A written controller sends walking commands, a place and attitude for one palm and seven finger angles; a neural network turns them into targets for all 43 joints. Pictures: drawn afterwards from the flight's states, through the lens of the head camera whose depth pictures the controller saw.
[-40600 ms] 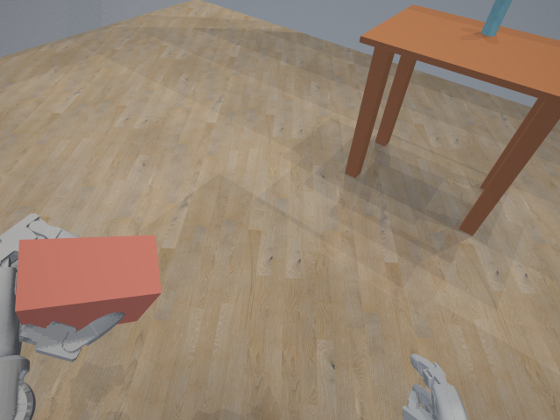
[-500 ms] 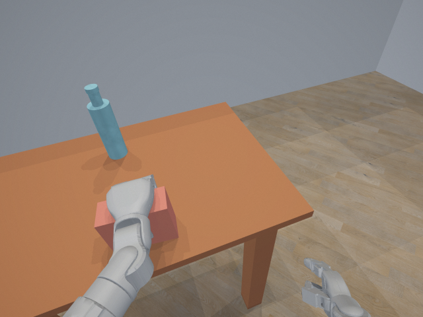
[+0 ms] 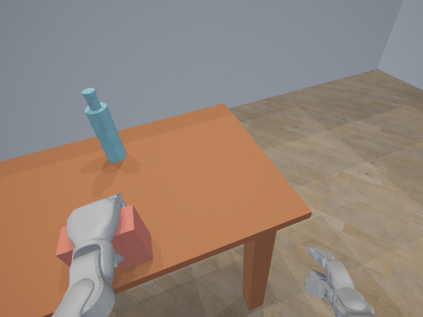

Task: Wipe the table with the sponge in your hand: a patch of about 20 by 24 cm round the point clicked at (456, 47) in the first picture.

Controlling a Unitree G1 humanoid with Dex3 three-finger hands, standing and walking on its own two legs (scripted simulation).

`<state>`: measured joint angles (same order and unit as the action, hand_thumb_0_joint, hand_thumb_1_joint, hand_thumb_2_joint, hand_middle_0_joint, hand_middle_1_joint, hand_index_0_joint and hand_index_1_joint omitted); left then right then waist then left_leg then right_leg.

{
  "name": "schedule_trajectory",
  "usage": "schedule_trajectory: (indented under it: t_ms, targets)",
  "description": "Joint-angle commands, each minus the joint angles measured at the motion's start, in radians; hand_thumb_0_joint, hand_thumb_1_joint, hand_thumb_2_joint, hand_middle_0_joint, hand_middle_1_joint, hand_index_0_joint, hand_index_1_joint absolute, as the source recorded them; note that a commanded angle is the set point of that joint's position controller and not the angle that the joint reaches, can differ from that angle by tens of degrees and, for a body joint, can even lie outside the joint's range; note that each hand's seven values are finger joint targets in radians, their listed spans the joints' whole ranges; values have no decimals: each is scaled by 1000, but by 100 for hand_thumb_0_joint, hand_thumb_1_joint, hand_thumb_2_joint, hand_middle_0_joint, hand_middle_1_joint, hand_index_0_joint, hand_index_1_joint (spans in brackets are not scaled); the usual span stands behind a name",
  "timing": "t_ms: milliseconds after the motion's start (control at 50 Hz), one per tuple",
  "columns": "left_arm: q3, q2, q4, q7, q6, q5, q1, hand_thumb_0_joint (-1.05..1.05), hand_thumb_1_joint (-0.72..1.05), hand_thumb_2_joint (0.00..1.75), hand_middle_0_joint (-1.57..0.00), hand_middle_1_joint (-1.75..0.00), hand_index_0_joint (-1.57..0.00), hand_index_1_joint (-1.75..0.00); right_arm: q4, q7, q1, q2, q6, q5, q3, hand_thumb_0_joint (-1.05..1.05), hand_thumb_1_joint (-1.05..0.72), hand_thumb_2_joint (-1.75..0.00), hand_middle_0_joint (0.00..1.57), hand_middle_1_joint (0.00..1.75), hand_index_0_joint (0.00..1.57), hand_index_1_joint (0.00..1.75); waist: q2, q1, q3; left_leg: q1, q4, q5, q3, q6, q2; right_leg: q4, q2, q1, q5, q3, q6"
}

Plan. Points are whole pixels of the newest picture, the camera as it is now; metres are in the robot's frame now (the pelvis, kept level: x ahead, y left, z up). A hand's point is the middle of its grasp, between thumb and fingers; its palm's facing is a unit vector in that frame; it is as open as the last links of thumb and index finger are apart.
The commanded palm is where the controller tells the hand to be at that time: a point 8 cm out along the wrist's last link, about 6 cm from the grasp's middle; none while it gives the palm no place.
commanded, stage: wipe forward along the middle lane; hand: left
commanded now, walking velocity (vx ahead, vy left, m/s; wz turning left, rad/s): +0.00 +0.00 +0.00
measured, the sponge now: (112, 247) +0.24 +0.25 +0.00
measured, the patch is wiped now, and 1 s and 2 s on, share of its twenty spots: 1.00 1.00 1.00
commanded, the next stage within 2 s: slide back across to the first lane in 1.64 s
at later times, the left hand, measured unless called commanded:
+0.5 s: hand (101, 218) +0.29 +0.28 +0.04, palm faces -0.05 -0.05 -1.00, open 9.9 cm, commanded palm +0.26 +0.28 +0.06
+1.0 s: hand (98, 200) +0.33 +0.31 +0.04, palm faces -0.08 -0.02 -1.00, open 9.9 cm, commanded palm +0.31 +0.31 +0.06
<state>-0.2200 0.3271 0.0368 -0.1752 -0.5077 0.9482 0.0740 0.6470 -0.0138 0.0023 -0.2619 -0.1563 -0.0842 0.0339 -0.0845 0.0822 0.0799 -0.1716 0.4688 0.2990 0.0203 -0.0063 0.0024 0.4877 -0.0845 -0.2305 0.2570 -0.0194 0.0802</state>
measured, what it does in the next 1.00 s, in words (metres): stands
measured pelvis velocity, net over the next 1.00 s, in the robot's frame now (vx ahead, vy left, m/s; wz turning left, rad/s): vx -0.02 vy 0.00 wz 0.05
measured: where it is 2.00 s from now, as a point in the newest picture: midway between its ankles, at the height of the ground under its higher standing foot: outside the picture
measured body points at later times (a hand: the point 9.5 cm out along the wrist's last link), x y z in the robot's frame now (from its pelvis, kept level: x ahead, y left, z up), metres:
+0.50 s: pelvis -0.02 +0.00 +0.00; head -0.02 -0.03 +0.45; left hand +0.28 +0.28 +0.09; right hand +0.18 -0.22 -0.11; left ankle -0.03 +0.12 -0.74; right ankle +0.00 -0.07 -0.74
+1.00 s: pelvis -0.02 +0.00 -0.01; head +0.00 -0.02 +0.44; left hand +0.33 +0.31 +0.09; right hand +0.14 -0.24 -0.13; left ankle -0.03 +0.12 -0.74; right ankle +0.00 -0.07 -0.74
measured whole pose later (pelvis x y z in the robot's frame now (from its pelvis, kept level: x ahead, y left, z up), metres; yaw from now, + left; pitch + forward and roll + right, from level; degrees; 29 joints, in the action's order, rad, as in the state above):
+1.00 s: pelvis -0.02 +0.00 -0.01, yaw +3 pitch +8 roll +0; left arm -0.09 0.43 0.68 -0.16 -0.29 0.99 -0.47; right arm 0.68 0.06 -0.16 -0.29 -0.13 -0.08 0.02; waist -0.05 0.02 0.11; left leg -0.44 0.59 0.29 -0.02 -0.01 0.02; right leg 0.55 -0.07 -0.46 0.24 0.03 0.07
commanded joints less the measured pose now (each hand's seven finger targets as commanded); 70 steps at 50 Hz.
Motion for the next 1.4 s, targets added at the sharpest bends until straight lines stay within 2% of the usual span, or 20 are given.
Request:
schedule_trajectory:
  t_ms: [0, 80, 200, 340, 380, 440, 480, 620, 680, 740, 780, 860, 880, 960, 1100, 1140, 1200, 1260, 1280, 1380]
  targets:
    - [97, 132, -48, 18, -1, -12, -72, 0, 10, 130, -120, -160, -120, -160, -168, 16, 197, -88, 57, 3, -34, 0, -90, -90, 20, 30, 20, 30, 165, 5, 86, -74, -29, -189, -27, -44, 47, -94, 62, 134, -291, -136, -19]
    - [108, 157, 26, 20, 2, 17, -199, 0, 10, 130, -120, -160, -120, -160, -149, 32, 185, -102, 68, 5, -37, 0, -90, -90, 20, 30, 20, 30, 137, -7, 44, -76, -39, -141, -38, -44, 46, -127, 49, 56, -141, -130, -10]
    - [98, 145, 139, 22, 43, 32, -301, 0, 10, 130, -120, -160, -120, -160, -133, 54, 139, -103, 79, 8, -40, 0, -90, -90, 20, 30, 20, 30, 160, -15, 102, -105, -38, -109, -33, -45, 47, -109, 52, 57, -97, -92, -14]
    - [76, 134, 318, 31, 76, 41, -430, 0, 10, 130, -120, -160, -120, -160, -115, 72, 91, -118, 85, 4, -43, 0, -90, -90, 20, 30, 20, 30, 187, -36, 60, -163, -25, -48, -31, -42, 47, -111, 55, -21, -19, -72, -19]
    - [121, 174, 348, 31, 87, 45, -428, 0, 10, 130, -120, -160, -120, -160, -115, 71, 84, -124, 85, 4, -45, 0, -90, -90, 20, 30, 20, 30, 175, -23, 92, -174, -23, -56, -39, -39, 45, -100, 53, -13, -29, -80, -13]
    - [68, 113, 383, 30, 105, 45, -450, 0, 10, 130, -120, -160, -120, -160, -120, 71, 55, -122, 86, 2, -49, 0, -90, -90, 20, 30, 20, 30, 162, -34, 119, -181, -2, -72, -30, -40, 46, -78, 56, -21, -73, -53, -16]
    - [136, 178, 426, 23, 113, 41, -433, 0, 10, 130, -120, -160, -120, -160, -116, 71, 49, -129, 84, 3, -50, 0, -90, -90, 20, 30, 20, 30, 189, -21, 126, -207, 0, -74, -42, -38, 44, -75, 53, -13, -85, -67, -12]
    - [144, 222, 504, 8, 144, 52, -560, 0, 10, 130, -120, -160, -120, -160, -106, 83, -1, -139, 78, 4, -54, 0, -90, -90, 20, 30, 20, 30, 220, -57, 103, -265, 25, -18, -29, -43, 46, -76, 62, -52, -13, -63, -29]
    - [181, 267, 525, 9, 156, 52, -568, 0, 10, 130, -120, -160, -120, -160, -107, 84, -3, -143, 76, 2, -55, 0, -90, -90, 20, 30, 20, 30, 175, -44, 132, -273, 28, -30, -30, -42, 46, -72, 64, -38, -37, -80, -23]
    - [136, 232, 547, 11, 163, 50, -609, 0, 10, 130, -120, -160, -120, -160, -109, 83, -25, -139, 71, 0, -55, 0, -90, -90, 20, 30, 20, 30, 171, -65, 132, -283, 37, -24, -24, -43, 46, -70, 68, -43, -37, -64, -30]
    - [182, 288, 576, 13, 169, 55, -620, 0, 10, 130, -120, -160, -120, -160, -108, 85, -25, -145, 70, 1, -53, 0, -90, -90, 20, 30, 20, 30, 163, -54, 136, -296, 33, -21, -32, -43, 45, -71, 66, -46, -26, -71, -25]
    - [135, 251, 606, 14, 190, 61, -674, 0, 10, 130, -120, -160, -120, -160, -107, 84, -55, -144, 66, 1, -56, 0, -90, -90, 20, 30, 20, 30, 161, -81, 139, -302, 48, -22, -24, -46, 45, -67, 70, -63, -40, -56, -32]
    - [190, 309, 621, 12, 196, 62, -685, 0, 10, 130, -120, -160, -120, -160, -102, 86, -56, -149, 67, 1, -57, 0, -90, -90, 20, 30, 20, 30, 173, -71, 156, -309, 46, -26, -32, -46, 43, -65, 66, -56, -39, -66, -28]
    - [160, 288, 664, 7, 217, 66, -734, 0, 10, 130, -120, -160, -120, -160, -95, 86, -84, -150, 64, 2, -60, 0, -90, -90, 20, 30, 20, 30, 189, -93, 161, -323, 60, -24, -24, -48, 42, -59, 72, -65, -54, -54, -37]
    - [199, 345, 747, 2, 245, 78, -760, 0, 10, 130, -120, -160, -120, -160, -78, 83, -122, -156, 55, 4, -64, 0, -90, -90, 20, 30, 20, 30, 167, -90, 207, -334, 74, -75, -26, -50, 41, -34, 71, -44, -146, -48, -34]
    - [157, 296, 740, 5, 251, 75, -790, 0, 10, 130, -120, -160, -120, -160, -82, 79, -132, -153, 55, 3, -65, 0, -90, -90, 20, 30, 20, 30, 162, -103, 193, -328, 74, -73, -24, -49, 39, -36, 71, -66, -156, -35, -34]
    - [206, 357, 777, 1, 263, 84, -802, 0, 10, 130, -120, -160, -120, -160, -71, 80, -148, -160, 48, 7, -68, 0, -90, -90, 20, 30, 20, 30, 168, -98, 230, -330, 83, -107, -28, -51, 37, -19, 69, -45, -202, -34, -32]
    - [158, 300, 779, -2, 273, 86, -848, 0, 10, 130, -120, -160, -120, -160, -70, 74, -156, -156, 48, 4, -72, 0, -90, -90, 20, 30, 20, 30, 158, -117, 213, -319, 88, -107, -28, -51, 34, -19, 68, -91, -201, -22, -32]
    - [192, 325, 785, -4, 277, 84, -831, 0, 10, 130, -120, -160, -120, -160, -72, 74, -156, -157, 48, 5, -72, 0, -90, -90, 20, 30, 20, 30, 160, -97, 237, -321, 82, -128, -36, -49, 33, -14, 64, -74, -217, -22, -26]
    - [213, 365, 831, -16, 284, 84, -886, 0, 10, 130, -120, -160, -120, -160, -61, 75, -173, -163, 42, 5, -72, 0, -90, -90, 20, 30, 20, 30, 178, -108, 228, -340, 83, -116, -39, -50, 30, -13, 65, -89, -202, -19, -27]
